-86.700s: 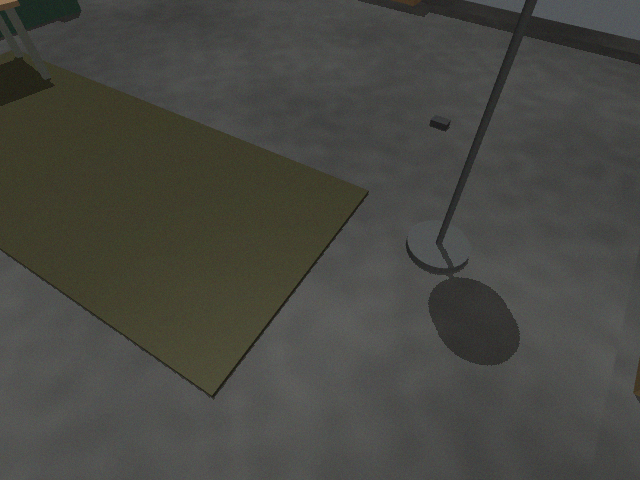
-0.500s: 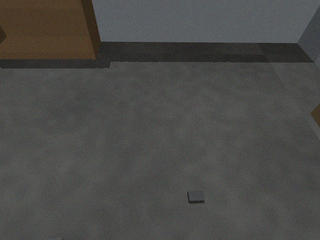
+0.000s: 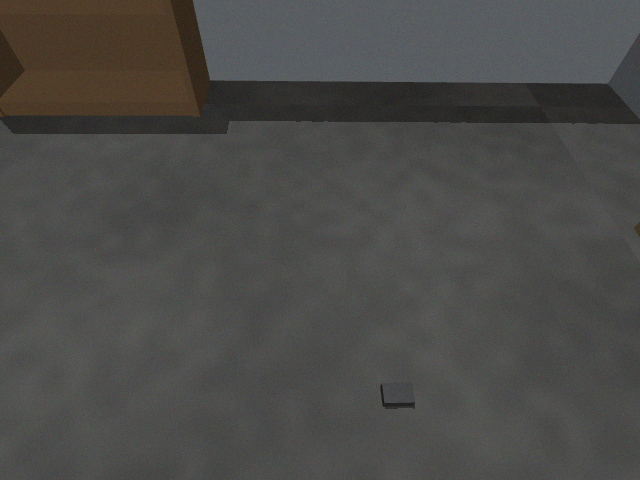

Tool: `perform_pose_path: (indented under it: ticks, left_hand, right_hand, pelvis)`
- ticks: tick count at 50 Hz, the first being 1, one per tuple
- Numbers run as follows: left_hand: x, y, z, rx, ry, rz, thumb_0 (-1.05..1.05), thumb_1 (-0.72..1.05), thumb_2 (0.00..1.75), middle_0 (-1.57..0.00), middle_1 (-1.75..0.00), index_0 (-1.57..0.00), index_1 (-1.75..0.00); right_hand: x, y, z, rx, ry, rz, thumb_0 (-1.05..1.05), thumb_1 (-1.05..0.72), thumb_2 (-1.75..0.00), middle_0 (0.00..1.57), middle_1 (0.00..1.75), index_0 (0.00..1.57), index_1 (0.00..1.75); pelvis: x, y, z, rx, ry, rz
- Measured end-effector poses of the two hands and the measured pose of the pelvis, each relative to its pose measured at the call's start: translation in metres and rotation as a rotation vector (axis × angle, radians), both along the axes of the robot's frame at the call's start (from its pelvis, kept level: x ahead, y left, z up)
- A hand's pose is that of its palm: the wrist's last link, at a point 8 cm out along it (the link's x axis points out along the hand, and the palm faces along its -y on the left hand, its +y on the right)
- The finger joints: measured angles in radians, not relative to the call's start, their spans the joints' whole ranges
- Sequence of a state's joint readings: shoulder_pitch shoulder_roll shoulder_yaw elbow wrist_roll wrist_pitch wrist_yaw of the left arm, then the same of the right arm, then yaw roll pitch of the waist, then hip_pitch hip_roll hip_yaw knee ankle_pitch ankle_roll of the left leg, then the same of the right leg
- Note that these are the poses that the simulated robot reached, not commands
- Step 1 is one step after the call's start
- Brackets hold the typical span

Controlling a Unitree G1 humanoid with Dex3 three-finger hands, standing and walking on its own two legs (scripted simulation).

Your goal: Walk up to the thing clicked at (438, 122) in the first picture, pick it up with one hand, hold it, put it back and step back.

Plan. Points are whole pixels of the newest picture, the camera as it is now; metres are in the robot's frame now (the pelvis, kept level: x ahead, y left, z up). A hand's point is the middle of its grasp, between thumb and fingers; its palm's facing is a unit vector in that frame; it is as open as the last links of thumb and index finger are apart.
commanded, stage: walk up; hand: right
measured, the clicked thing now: (397, 394) +0.45 -0.24 -0.76
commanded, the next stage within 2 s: stand in 0.38 s
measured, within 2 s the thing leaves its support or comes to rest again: neither
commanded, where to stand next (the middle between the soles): +0.06 +0.00 m, yaw +1 degrees
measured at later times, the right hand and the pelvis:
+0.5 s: hand out of the picture +0.08 -0.25 -0.16, palm faces -0.03 +0.94 -0.33, open 7.4 cm; pelvis +0.01 +0.00 +0.00, yaw +0 degrees
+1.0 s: hand out of the picture +0.11 -0.25 -0.15, palm faces -0.04 +0.94 -0.34, open 7.3 cm; pelvis +0.03 +0.00 +0.00, yaw +0 degrees
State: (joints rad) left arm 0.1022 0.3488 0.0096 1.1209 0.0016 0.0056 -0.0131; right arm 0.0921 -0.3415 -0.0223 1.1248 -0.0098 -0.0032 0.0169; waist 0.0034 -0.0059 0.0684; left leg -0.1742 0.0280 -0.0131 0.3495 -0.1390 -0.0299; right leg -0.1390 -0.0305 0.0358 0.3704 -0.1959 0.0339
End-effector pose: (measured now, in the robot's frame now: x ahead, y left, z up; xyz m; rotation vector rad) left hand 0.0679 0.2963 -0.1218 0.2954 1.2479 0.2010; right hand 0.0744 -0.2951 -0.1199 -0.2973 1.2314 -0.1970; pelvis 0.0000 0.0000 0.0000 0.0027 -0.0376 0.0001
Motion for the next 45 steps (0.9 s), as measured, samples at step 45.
perform_pose_path:
  ticks: [45]
  left_hand:
    - [0.026, 0.004, 0.002, 0.016, 0.0, -0.017, 0.01, 0.91, 0.9, -0.21, -0.3, -0.2, -0.3]
  right_hand:
    - [0.027, -0.002, 0.003, -0.016, 0.0, 0.026, 0.01, -0.91, -0.9, 0.2, 0.3, 0.21, 0.3]
  pelvis:
    - [0.029, 0.0, 0.001, 0.0, 0.016, -0.004]
